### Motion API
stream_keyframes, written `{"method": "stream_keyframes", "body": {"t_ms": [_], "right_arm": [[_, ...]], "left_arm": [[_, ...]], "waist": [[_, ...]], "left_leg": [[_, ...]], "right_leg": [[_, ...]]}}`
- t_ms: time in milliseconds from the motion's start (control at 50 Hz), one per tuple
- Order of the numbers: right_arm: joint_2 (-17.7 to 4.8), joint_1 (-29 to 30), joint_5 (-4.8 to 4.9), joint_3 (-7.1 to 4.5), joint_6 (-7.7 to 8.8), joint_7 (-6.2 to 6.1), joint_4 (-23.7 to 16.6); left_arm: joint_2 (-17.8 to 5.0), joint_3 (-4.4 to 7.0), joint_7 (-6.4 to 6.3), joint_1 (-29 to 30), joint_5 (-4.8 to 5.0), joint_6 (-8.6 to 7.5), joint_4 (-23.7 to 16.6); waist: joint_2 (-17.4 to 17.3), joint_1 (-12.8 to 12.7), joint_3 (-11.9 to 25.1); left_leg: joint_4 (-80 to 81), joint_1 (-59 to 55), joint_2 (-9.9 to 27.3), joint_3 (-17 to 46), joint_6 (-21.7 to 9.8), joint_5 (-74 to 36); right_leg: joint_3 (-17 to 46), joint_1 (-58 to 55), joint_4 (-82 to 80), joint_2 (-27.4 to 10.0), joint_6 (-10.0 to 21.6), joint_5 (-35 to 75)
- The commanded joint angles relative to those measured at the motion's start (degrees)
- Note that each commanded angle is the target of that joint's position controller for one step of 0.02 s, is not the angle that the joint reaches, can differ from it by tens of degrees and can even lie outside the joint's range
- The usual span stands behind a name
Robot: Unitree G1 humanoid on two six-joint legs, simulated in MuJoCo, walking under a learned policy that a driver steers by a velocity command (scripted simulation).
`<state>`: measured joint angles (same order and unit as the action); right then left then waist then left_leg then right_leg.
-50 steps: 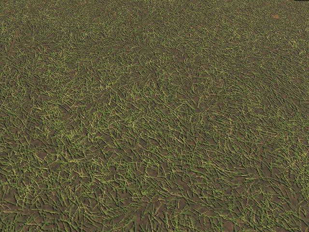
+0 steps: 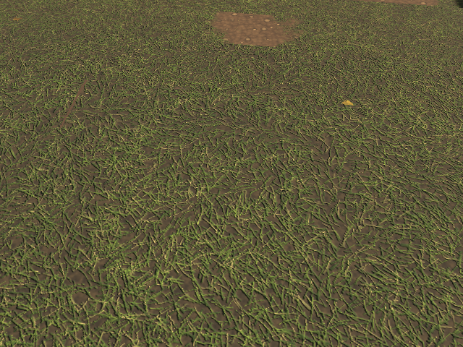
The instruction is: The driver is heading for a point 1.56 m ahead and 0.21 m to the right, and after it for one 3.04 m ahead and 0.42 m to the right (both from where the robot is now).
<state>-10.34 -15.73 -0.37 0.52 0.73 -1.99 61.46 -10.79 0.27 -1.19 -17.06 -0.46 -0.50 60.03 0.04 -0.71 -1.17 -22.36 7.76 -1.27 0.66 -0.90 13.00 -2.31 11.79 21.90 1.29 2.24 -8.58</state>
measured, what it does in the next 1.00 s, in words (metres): stands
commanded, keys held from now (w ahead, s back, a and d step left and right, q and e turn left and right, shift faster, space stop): no key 1.00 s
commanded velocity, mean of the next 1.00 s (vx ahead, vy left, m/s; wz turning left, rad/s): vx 0.00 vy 0.00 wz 0.00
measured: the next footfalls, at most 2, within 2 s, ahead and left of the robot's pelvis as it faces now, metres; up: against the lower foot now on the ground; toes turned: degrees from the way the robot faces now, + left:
left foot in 1.96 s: +0.49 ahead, +0.03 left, +0.00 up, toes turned +4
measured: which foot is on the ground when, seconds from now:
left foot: down 0.00-1.00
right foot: down 0.00-1.00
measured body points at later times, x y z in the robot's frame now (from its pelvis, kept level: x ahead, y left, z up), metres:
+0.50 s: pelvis +0.01 +0.00 +0.00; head +0.01 +0.00 +0.45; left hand +0.00 +0.22 -0.16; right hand -0.01 -0.21 -0.16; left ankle -0.01 +0.11 -0.74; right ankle +0.04 -0.09 -0.74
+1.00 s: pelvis +0.02 +0.00 +0.00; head +0.02 +0.00 +0.45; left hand -0.01 +0.21 -0.16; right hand -0.02 -0.21 -0.16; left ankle -0.01 +0.11 -0.74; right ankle +0.04 -0.09 -0.74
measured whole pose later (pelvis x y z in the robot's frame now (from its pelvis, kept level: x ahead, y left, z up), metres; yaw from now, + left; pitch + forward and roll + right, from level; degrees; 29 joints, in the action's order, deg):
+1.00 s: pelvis +0.02 +0.00 +0.00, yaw +0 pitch -1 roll +0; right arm -6.8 -19.8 -0.5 0.9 0.7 -2.7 66.4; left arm -7.2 -0.2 -2.3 -17.9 -0.4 -0.4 66.5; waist -0.2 -0.5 -1.3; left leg -22.6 6.8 -1.1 0.5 -0.9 14.6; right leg -1.6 11.2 22.8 1.5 2.0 -10.4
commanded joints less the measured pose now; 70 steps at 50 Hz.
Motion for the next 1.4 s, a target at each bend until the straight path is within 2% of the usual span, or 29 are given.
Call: {"method": "stream_keyframes", "body": {"t_ms": [20, 460, 1160, 1180, 1240, 1280, 1320, 1340, 1360, 1380, 1400], "right_arm": [[-4.84, -2.84, -0.01, -0.68, 0.30, -0.25, -0.14], [-1.98, -6.45, -0.10, -0.02, 0.02, -0.70, 3.99], [0.17, -9.55, -0.16, -0.20, 0.24, -0.88, 4.94], [0.39, -10.16, -0.26, -0.16, 0.22, -0.86, 5.11], [-1.34, -10.51, -0.67, -1.14, -0.28, -0.56, 4.13], [-1.21, -10.93, -0.78, -1.36, -0.26, -0.21, 3.02], [-1.84, -13.14, -0.62, -1.80, 0.41, -0.13, 2.81], [-3.30, -15.58, -0.54, -2.41, 0.75, -0.14, 3.32], [-5.37, -17.57, -0.56, -3.27, 0.98, -0.15, 3.97], [-6.18, -17.51, -0.60, -3.82, 1.12, -0.12, 3.94], [-5.98, -17.18, -0.74, -3.98, 1.38, -0.01, 3.63]], "left_arm": [[-4.29, 0.63, -0.34, -2.22, 0.01, -0.32, -0.25], [-1.97, 0.12, -0.96, -3.50, 0.04, 0.06, 4.62], [-0.07, 0.06, -1.23, -5.46, 0.03, -0.12, 6.33], [0.09, 0.02, -1.20, -5.82, -0.01, -0.08, 6.46], [-1.96, 1.10, -0.93, -5.59, -0.18, 0.55, 5.47], [-1.40, 1.28, -0.49, -5.18, -0.32, 0.56, 4.18], [-0.21, 1.21, -0.06, -3.08, -0.48, -0.29, 2.34], [0.55, 1.13, 0.31, -0.84, -0.73, -0.91, 1.03], [1.23, 1.01, 0.77, 1.40, -1.18, -1.60, -0.38], [0.12, 1.25, 1.08, 3.52, -1.66, -2.25, -1.76], [-0.83, 1.61, 1.38, 4.57, -1.49, -2.83, -2.77]], "waist": [[0.03, 0.20, -1.96], [-0.17, 0.21, -3.53], [-0.25, 0.25, -4.19], [-0.14, 0.30, -3.03], [-0.22, 0.56, -5.55], [-0.81, 0.86, -9.79], [-3.26, 2.17, -10.34], [-5.99, 3.49, -9.55], [-9.60, 4.40, -9.35], [-9.52, 4.70, -10.54], [-8.12, 4.55, -10.66]], "left_leg": [[4.92, 3.95, 6.13, 5.92, -2.28, -3.18], [4.59, 4.08, 5.73, 5.09, -2.05, -3.15], [4.28, 3.91, 5.76, 4.76, -1.95, -3.68], [4.72, 3.55, 5.27, 4.57, -2.07, 0.20], [2.61, 7.07, 2.96, 4.49, -4.22, 20.53], [2.73, 10.29, 3.99, 7.34, -6.04, 28.49], [5.30, 7.05, 6.97, 12.83, -7.96, 28.95], [8.89, 2.23, 9.92, 17.74, -9.63, 29.81], [12.99, -1.93, 14.43, 23.65, -11.86, 30.95], [14.72, -2.31, 17.48, 26.34, -13.40, 29.76], [15.25, -1.92, 18.21, 26.72, -13.94, 27.94]], "right_leg": [[7.06, -1.72, -3.94, -6.12, 0.58, 0.46], [7.36, -1.42, -3.68, -6.23, 0.67, 0.26], [7.32, -1.58, -3.15, -6.12, 0.74, 1.38], [7.22, -2.00, -3.53, -5.66, 0.80, -2.78], [6.94, 2.38, -1.39, -3.29, 2.86, -24.15], [8.40, 6.98, 0.17, -3.48, 4.17, -31.19], [7.73, 11.24, 4.71, -2.63, 4.13, -26.98], [4.80, 15.02, 9.25, -0.84, 3.31, -22.09], [0.23, 18.53, 15.02, 0.72, 2.45, -15.97], [-0.99, 20.63, 17.82, -0.73, 2.33, -14.07], [-0.44, 21.07, 19.51, -1.63, 2.40, -15.02]]}}
Keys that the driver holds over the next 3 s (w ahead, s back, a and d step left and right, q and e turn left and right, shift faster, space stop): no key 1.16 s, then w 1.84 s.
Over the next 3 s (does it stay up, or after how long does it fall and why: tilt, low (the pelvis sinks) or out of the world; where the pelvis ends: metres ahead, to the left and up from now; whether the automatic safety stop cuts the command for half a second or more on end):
stays up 0.90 -0.05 -0.01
